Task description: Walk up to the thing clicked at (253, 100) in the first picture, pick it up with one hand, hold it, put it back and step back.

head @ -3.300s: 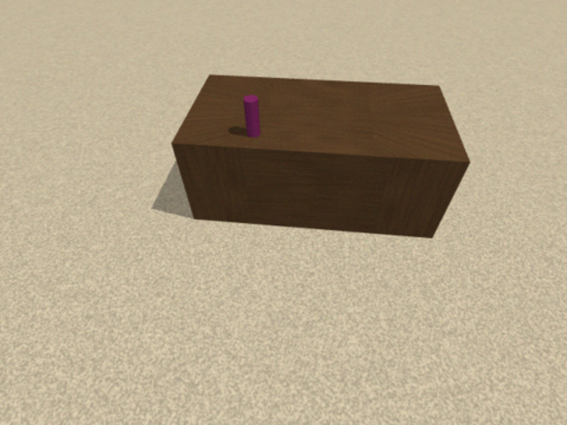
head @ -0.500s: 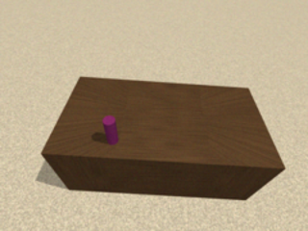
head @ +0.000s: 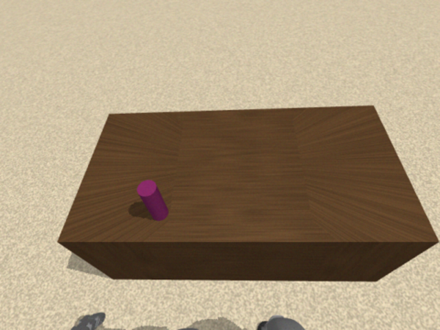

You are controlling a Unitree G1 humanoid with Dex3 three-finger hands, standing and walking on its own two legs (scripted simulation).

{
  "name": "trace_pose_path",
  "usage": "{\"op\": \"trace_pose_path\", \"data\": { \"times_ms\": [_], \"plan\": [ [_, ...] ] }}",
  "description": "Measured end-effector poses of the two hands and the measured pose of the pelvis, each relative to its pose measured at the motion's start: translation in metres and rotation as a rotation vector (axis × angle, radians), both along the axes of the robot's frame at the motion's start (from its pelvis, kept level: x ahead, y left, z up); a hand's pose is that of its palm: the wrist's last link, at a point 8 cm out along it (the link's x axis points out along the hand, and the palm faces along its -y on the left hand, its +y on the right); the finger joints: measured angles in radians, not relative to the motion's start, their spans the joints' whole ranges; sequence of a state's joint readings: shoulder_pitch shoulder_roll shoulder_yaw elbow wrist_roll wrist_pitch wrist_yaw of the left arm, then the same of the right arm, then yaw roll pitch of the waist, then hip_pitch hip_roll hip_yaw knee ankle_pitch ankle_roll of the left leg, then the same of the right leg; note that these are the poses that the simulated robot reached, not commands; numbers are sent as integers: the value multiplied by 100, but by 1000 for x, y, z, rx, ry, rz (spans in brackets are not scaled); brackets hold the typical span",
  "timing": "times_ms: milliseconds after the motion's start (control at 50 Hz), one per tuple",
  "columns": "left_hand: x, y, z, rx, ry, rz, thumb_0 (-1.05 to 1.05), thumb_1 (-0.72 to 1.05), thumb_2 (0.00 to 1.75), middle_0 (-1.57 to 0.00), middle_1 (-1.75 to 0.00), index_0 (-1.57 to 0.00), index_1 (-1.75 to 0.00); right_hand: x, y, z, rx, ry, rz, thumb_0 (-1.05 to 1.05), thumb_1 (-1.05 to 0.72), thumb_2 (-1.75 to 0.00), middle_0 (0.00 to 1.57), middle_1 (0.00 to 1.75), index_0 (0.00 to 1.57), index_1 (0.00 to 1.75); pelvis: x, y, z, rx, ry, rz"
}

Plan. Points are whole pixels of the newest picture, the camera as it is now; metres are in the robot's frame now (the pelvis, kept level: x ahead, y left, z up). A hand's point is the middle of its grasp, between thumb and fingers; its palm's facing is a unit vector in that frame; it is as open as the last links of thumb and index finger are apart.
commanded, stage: walk up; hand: left
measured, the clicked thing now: (154, 201) +0.49 +0.24 -0.23
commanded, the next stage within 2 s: stand in 1.84 s
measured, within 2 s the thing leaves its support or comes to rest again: neither
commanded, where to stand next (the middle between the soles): +0.08 +0.02 m, yaw +1 degrees
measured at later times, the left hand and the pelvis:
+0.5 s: hand out of the picture +0.07 +0.27 -0.14, palm faces +0.06 -0.95 -0.31, open 7.4 cm; pelvis +0.01 +0.01 +0.02, yaw +1 degrees
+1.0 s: hand out of the picture +0.12 +0.26 -0.14, palm faces +0.08 -0.95 -0.31, open 7.4 cm; pelvis +0.04 +0.00 +0.02, yaw +3 degrees
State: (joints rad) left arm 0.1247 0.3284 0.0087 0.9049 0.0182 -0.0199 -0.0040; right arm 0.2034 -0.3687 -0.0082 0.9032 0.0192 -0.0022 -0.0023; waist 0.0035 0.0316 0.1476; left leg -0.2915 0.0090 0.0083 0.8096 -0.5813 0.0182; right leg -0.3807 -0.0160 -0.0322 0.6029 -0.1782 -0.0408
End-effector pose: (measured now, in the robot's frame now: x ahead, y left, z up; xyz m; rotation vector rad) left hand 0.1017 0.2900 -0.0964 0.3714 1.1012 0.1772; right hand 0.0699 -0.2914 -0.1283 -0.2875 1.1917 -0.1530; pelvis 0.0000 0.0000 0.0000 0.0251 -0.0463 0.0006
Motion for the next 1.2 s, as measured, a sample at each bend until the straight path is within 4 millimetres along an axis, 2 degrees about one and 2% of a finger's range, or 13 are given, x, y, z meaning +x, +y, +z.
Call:
{"op": "trace_pose_path", "data": {
  "times_ms": [80,160,260,340,420,520,640,740,840,1040,1200],
  "plan": [
    [8,-4,-2,-22,-27,4,1,90,90,-21,-30,-21,-30,3,-1,4,-16,0,13,0,-90,-90,20,30,20,30,-1,1,0,-4,6,7],
    [10,1,-8,-55,-41,34,1,90,90,-21,-30,-21,-30,-7,-4,12,-62,15,8,0,-90,-90,20,30,20,30,-3,5,0,8,-8,12],
    [1,8,-11,-95,-13,64,1,90,90,-21,-30,-21,-30,-21,-7,30,-102,50,-2,0,-90,-90,20,30,20,30,0,11,9,-14,1,12],
    [-12,19,-15,-95,24,93,1,90,90,-21,-30,-20,-30,-22,-7,36,-116,58,4,0,-90,-90,20,30,20,30,1,14,11,-11,-6,14],
    [-29,26,-15,-84,79,124,1,90,90,-20,-30,-20,-30,-11,-4,37,-109,49,10,0,-90,-90,20,30,20,30,5,14,14,-15,-10,15],
    [-46,29,-11,-65,134,164,1,90,90,-20,-30,-20,-30,13,3,32,-79,32,36,0,-90,-90,20,30,20,30,13,12,16,-17,-6,23],
    [-55,25,-4,-45,178,192,1,90,90,-20,-30,-20,-30,46,10,26,-38,0,62,0,-90,-90,20,30,20,30,22,8,18,-20,6,32],
    [-47,19,-1,-42,174,197,1,90,90,-20,-30,-20,-30,65,11,24,-24,-10,72,0,-90,-90,20,30,20,30,28,5,19,-22,16,40],
    [-29,14,-2,-49,149,186,1,90,90,-20,-30,-20,-30,73,8,25,-29,-4,69,0,-90,-90,20,30,20,30,33,4,19,-26,24,45],
    [12,9,-4,-74,74,153,1,90,90,-20,-30,-20,-30,66,-1,32,-70,22,40,0,-90,-90,20,30,20,30,41,4,20,-25,23,49],
    [23,12,-2,-71,52,134,1,90,90,-20,-30,-20,-30,57,-2,33,-76,25,26,0,-90,-90,20,30,20,30,39,6,20,-23,16,48]
  ]
}}
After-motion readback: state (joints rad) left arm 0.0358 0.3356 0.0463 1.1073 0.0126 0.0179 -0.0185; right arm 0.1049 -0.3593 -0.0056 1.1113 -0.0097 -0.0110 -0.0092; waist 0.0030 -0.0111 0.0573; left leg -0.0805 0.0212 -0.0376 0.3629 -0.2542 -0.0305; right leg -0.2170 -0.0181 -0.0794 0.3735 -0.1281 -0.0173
